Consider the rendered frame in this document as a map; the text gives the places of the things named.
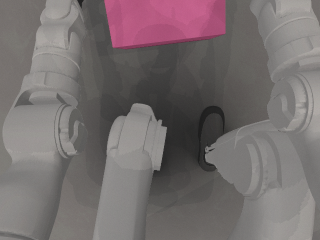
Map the left robot upper arm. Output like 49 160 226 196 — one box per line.
0 103 88 240

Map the robot right forearm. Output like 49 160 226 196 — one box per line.
249 0 320 84

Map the carton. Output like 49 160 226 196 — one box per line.
104 0 226 50

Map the robot left forearm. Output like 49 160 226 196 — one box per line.
2 0 87 152

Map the right robot upper arm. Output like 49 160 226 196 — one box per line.
267 70 320 211

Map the right robot thigh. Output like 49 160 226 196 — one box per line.
226 130 316 240

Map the robot left shin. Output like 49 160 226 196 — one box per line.
106 103 157 156

